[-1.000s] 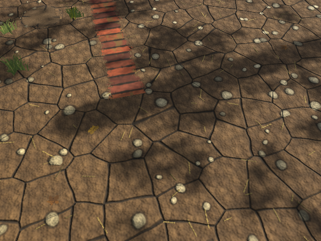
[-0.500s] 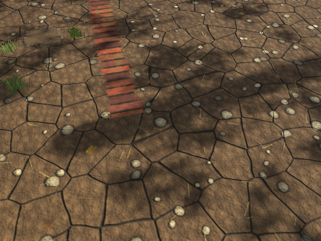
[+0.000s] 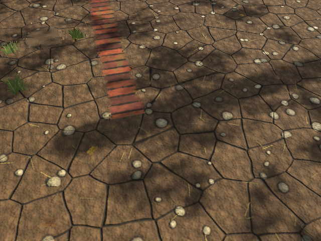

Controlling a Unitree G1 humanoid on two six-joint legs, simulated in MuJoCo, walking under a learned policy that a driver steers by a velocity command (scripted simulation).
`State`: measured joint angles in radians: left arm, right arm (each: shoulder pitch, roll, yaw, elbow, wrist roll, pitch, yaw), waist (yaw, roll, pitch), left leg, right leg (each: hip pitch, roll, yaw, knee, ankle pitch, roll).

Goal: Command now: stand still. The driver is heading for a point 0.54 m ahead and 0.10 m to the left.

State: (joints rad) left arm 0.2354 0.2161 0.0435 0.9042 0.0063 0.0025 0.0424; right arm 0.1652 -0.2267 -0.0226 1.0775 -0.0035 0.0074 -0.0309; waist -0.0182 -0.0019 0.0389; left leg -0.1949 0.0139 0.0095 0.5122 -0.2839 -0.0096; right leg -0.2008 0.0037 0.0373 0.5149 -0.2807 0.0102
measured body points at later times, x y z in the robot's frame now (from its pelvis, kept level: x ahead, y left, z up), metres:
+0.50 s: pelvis +0.11 -0.02 +0.01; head +0.12 -0.03 +0.46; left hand +0.03 +0.21 -0.13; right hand +0.24 -0.28 -0.13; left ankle +0.18 +0.12 -0.67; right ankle +0.01 -0.12 -0.74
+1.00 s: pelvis +0.38 +0.06 +0.01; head +0.41 +0.07 +0.46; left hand +0.49 +0.36 -0.09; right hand +0.49 -0.19 -0.12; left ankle +0.37 +0.12 -0.74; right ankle +0.56 -0.10 -0.67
